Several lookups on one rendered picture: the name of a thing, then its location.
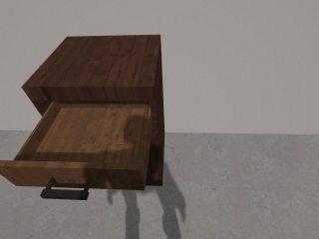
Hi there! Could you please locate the handle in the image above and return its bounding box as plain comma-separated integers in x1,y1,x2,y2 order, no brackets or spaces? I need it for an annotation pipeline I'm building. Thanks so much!
40,177,92,200

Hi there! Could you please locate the cabinet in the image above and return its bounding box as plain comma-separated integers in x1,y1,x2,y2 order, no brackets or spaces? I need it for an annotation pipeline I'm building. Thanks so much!
21,34,165,186

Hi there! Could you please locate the drawer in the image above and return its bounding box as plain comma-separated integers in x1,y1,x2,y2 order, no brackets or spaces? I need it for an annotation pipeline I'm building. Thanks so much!
0,101,153,190

